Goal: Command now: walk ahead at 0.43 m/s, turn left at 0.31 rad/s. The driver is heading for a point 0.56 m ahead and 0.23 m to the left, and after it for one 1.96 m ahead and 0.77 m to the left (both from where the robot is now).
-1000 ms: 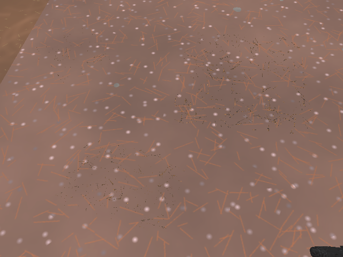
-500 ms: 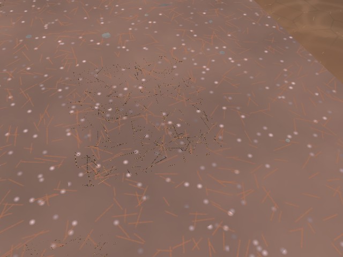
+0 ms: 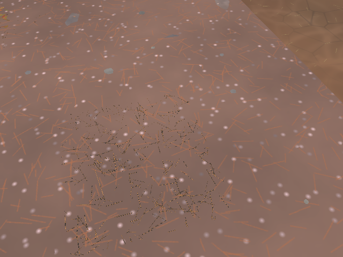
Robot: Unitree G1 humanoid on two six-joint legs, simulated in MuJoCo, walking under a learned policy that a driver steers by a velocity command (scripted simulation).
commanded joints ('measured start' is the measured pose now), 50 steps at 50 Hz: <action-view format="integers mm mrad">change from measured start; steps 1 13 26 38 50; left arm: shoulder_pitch -80 39 -131 -207 -132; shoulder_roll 143 175 117 141 230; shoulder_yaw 31 15 11 36 74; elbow -59 -69 -101 -146 -115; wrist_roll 0 -8 -12 -2 -29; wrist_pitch -19 28 88 68 97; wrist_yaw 16 21 60 57 47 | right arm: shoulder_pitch -48 128 -59 41 -65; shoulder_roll -28 -210 -161 -155 -76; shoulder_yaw -2 -67 -63 -81 -45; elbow -66 -187 -229 -196 -269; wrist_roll -11 -38 -19 -11 2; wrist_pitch -15 1 79 105 118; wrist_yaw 13 25 -38 -35 5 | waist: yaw -6 -110 -36 -66 22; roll -91 46 80 -172 -254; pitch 46 -500 -164 -74 -95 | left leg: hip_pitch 85 993 371 63 307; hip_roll -15 251 -2 -181 -99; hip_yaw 36 -544 -293 -48 146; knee -186 -483 -603 297 -197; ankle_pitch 180 568 -142 -408 -359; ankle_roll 4 448 239 -41 -18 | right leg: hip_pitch -91 -570 -403 -113 -78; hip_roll -243 -14 -60 -347 -380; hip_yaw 10 248 195 375 181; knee -111 1245 590 95 47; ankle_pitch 424 -446 -81 272 -1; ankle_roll -98 123 167 -105 -127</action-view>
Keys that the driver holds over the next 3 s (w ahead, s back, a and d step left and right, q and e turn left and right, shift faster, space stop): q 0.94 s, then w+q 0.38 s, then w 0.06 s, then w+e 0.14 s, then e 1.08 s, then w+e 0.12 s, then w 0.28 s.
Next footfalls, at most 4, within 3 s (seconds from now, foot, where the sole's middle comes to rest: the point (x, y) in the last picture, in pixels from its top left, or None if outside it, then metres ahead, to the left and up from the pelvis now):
0.20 left None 0.28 0.13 -0.78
0.66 right None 0.34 -0.09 -0.78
1.10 left None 0.16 0.11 -0.78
1.54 right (145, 245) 0.54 0.18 -0.78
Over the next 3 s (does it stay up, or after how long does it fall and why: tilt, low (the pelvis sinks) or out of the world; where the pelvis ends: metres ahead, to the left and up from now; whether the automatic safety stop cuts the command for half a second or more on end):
stays up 0.58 0.27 -0.01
